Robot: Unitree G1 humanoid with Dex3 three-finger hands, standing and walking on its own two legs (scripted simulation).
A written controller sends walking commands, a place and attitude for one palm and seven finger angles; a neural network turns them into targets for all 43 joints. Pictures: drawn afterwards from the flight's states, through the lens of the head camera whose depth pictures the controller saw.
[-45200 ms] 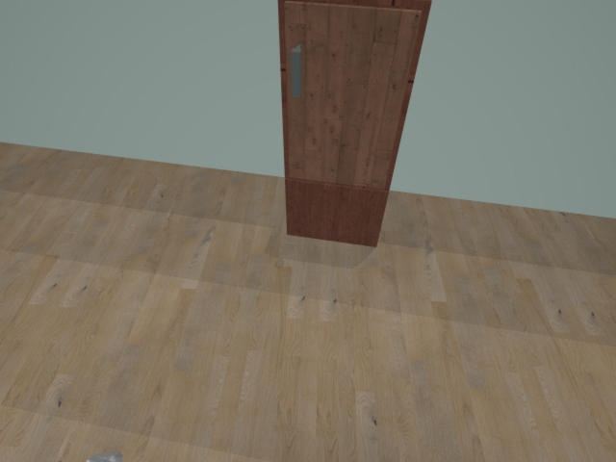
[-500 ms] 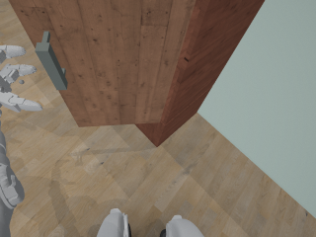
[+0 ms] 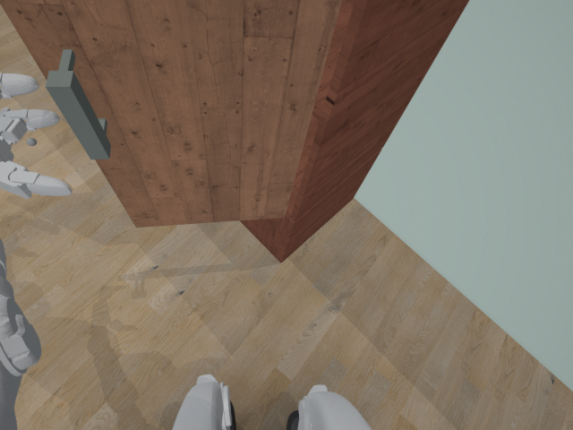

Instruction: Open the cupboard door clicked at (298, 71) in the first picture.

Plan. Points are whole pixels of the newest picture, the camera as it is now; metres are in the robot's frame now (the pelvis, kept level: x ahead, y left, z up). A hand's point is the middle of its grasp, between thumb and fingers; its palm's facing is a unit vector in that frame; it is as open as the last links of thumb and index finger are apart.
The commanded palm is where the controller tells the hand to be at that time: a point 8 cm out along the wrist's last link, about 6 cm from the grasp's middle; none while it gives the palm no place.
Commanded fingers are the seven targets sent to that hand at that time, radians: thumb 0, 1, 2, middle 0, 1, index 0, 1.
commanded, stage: slide the fingers in behind the handle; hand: left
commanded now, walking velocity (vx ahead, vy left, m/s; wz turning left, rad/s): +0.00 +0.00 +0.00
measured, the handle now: (85, 107) +0.52 +0.25 +0.08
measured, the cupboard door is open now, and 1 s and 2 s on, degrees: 53 53 53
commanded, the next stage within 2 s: close the thumb around the handle in 1.44 s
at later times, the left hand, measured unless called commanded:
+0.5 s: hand (60, 141) +0.47 +0.27 +0.08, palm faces +0.08 -1.00 +0.01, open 14.0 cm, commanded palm +0.44 +0.31 +0.08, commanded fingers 0.00 -0.50 0.30 -0.30 -1.20 -0.30 -1.20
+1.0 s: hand (96, 140) +0.47 +0.23 +0.08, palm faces +0.09 -1.00 +0.00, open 14.0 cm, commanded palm +0.45 +0.27 +0.08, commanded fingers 0.00 -0.50 0.30 -0.30 -1.20 -0.30 -1.20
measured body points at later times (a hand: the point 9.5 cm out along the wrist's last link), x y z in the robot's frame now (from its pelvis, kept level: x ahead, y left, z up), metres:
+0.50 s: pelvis +0.00 +0.00 +0.00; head +0.12 +0.03 +0.44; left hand +0.45 +0.32 +0.08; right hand +0.03 -0.27 -0.10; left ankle +0.04 +0.09 -0.67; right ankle -0.01 -0.12 -0.67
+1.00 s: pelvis +0.00 -0.01 +0.00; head +0.11 +0.02 +0.44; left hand +0.46 +0.28 +0.08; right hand +0.03 -0.28 -0.11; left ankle +0.04 +0.09 -0.67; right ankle -0.01 -0.12 -0.67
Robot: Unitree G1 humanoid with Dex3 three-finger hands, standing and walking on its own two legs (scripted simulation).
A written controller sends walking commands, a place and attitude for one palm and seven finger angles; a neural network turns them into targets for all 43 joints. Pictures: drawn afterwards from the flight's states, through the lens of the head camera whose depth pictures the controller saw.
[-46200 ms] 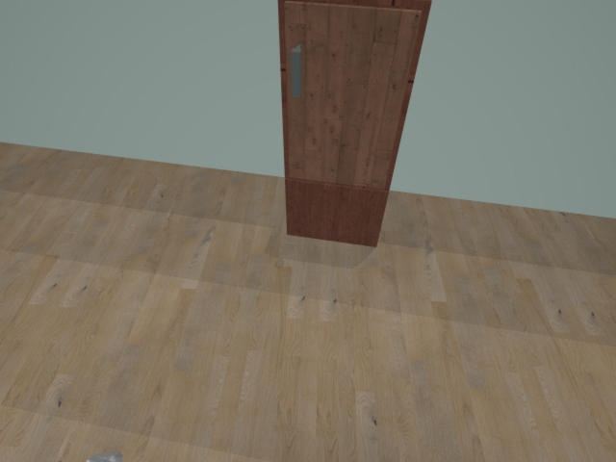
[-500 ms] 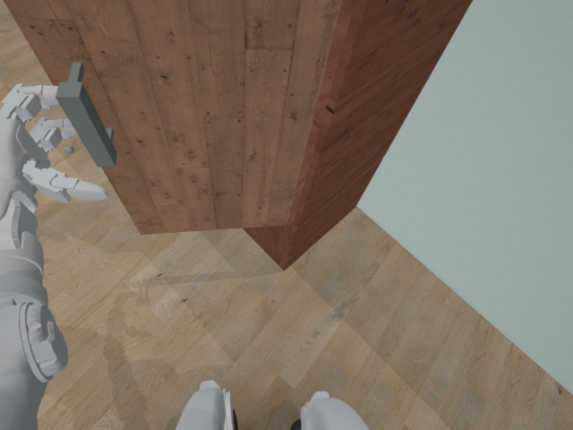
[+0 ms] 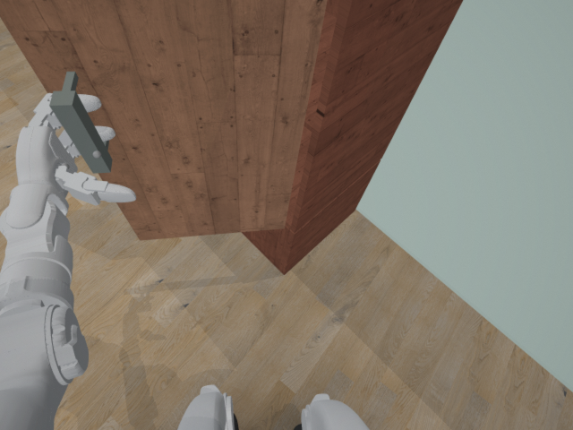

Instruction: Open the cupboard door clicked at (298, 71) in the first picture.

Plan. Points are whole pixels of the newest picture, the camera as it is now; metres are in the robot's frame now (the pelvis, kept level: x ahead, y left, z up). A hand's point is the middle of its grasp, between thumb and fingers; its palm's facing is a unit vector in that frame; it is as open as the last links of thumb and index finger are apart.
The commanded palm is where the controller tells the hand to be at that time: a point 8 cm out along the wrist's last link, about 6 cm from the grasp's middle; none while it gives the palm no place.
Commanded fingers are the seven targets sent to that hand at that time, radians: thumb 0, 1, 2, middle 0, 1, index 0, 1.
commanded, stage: slide the fingers in behind the handle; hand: left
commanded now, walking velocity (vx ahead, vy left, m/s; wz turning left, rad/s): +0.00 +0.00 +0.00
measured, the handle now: (87, 124) +0.53 +0.26 +0.07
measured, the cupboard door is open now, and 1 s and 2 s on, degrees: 53 53 79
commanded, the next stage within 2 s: close the thumb around the handle in 0.44 s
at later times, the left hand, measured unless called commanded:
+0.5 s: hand (98, 151) +0.48 +0.24 +0.07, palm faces +0.09 -1.00 +0.00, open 14.0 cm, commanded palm +0.45 +0.28 +0.07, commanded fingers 0.00 -0.50 0.30 -0.30 -1.20 -0.30 -1.20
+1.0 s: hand (98, 154) +0.47 +0.23 +0.07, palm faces +0.09 -1.00 +0.00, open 8.4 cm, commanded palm +0.45 +0.27 +0.07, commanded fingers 0.00 0.84 0.88 -0.40 -1.34 -0.40 -1.34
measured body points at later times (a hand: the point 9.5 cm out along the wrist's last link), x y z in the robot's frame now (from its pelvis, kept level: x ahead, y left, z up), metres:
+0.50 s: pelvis +0.00 +0.00 +0.00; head +0.11 +0.02 +0.43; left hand +0.47 +0.29 +0.07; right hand +0.02 -0.27 -0.11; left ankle +0.04 +0.10 -0.67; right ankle -0.01 -0.11 -0.67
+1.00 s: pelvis +0.00 +0.00 +0.00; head +0.11 +0.03 +0.43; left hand +0.46 +0.29 +0.08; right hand +0.03 -0.27 -0.11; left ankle +0.04 +0.10 -0.67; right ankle -0.01 -0.11 -0.67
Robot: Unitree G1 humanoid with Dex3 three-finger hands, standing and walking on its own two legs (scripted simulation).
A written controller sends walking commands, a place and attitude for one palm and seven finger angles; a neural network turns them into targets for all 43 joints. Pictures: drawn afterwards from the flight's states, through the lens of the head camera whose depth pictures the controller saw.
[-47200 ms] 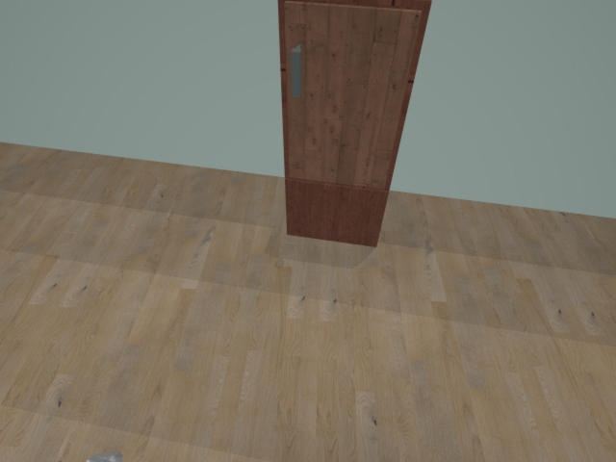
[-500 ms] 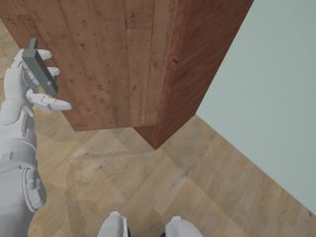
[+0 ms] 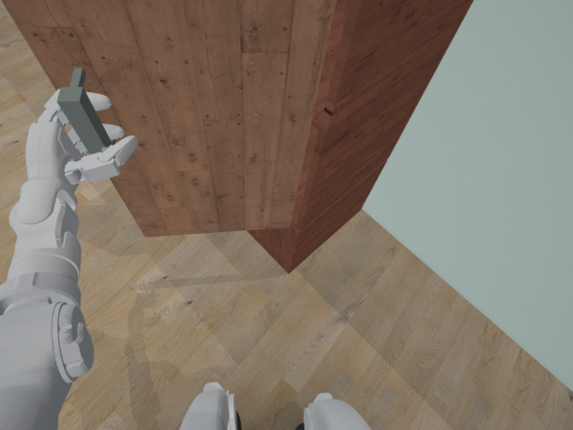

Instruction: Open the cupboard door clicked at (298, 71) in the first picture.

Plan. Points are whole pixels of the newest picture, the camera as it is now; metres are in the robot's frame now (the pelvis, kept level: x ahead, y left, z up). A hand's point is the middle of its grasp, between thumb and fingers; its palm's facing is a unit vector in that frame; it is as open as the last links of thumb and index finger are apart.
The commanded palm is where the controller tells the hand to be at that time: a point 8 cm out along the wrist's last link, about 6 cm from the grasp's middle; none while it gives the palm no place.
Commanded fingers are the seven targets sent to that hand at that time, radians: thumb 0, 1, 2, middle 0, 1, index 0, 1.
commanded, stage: close the thumb around the handle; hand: left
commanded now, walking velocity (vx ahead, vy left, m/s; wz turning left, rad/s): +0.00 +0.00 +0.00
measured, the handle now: (94, 121) +0.53 +0.25 +0.07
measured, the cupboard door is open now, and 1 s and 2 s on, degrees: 53 79 100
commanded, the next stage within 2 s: pull the door open along its arc in 0.24 s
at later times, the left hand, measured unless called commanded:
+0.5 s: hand (106, 152) +0.47 +0.23 +0.07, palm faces +0.09 -1.00 +0.00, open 6.0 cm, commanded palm +0.43 +0.27 +0.07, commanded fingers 0.00 0.90 0.90 -0.40 -1.35 -0.40 -1.35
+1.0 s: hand (145, 235) +0.35 +0.16 +0.08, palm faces +0.37 -0.92 +0.07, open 6.5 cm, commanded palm +0.29 +0.22 +0.07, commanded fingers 0.00 0.90 0.90 -0.40 -1.35 -0.40 -1.35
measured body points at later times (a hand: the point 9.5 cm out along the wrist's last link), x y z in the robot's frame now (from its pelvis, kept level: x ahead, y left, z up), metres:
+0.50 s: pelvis +0.00 +0.00 +0.00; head +0.11 +0.02 +0.44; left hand +0.46 +0.28 +0.08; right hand +0.02 -0.27 -0.11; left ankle +0.04 +0.10 -0.67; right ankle -0.02 -0.11 -0.67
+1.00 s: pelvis +0.02 -0.01 +0.02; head +0.07 -0.01 +0.46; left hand +0.32 +0.21 +0.08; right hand +0.18 -0.24 -0.08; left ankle +0.04 +0.10 -0.67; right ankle -0.02 -0.11 -0.67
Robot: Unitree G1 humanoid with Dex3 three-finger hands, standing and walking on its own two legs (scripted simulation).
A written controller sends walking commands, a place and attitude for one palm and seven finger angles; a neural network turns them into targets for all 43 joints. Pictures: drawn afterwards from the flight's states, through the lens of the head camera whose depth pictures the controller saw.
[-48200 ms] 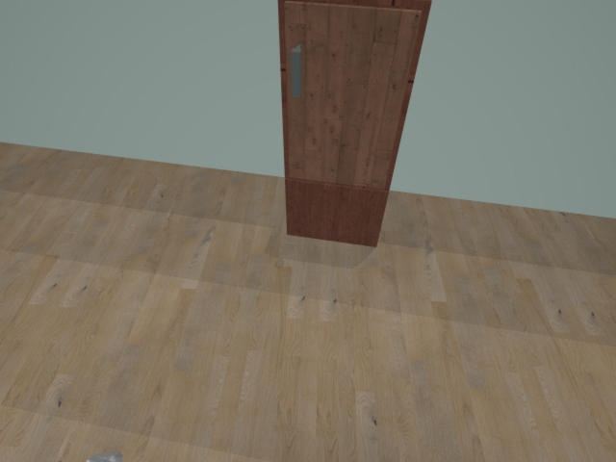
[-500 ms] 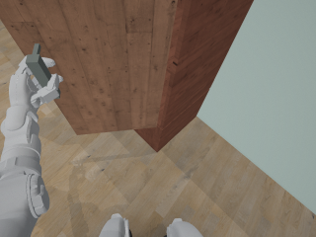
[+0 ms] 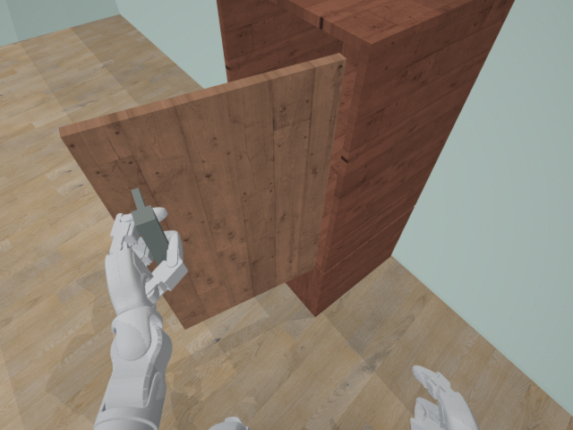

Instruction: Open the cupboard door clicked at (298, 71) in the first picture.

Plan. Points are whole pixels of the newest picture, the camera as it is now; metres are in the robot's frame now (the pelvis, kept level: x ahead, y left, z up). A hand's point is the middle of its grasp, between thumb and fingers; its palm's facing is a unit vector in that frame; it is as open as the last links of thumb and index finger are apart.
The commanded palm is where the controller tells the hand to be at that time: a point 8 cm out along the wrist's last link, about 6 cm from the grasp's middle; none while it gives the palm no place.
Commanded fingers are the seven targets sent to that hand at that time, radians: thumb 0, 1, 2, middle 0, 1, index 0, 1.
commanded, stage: pull the door open along its arc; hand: left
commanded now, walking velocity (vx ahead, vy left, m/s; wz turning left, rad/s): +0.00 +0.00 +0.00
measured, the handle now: (154, 232) +0.37 +0.21 +0.06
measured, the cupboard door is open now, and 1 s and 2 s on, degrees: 79 100 100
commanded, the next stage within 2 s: open thumb and fingers to let go in 0.44 s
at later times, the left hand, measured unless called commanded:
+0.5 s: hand (239, 315) +0.25 +0.07 +0.06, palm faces +0.45 -0.89 +0.03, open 6.4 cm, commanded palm +0.20 +0.11 +0.06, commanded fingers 0.00 0.90 0.90 -0.40 -1.35 -0.40 -1.35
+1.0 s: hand (237, 316) +0.25 +0.08 +0.06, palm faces +0.45 -0.89 +0.01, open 11.5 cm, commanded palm +0.21 +0.12 +0.06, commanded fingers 0.00 -0.50 0.30 -0.28 -1.10 -0.28 -1.10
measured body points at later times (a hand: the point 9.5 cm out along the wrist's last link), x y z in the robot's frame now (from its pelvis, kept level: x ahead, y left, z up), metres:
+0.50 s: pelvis +0.00 -0.04 +0.00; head +0.02 -0.05 +0.45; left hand +0.22 +0.12 +0.06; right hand +0.16 -0.26 -0.10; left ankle +0.02 +0.11 -0.69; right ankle -0.04 -0.10 -0.69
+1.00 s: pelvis +0.00 -0.04 +0.00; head +0.02 -0.05 +0.45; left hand +0.22 +0.12 +0.06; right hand +0.19 -0.24 -0.09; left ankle +0.02 +0.11 -0.69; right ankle -0.04 -0.10 -0.69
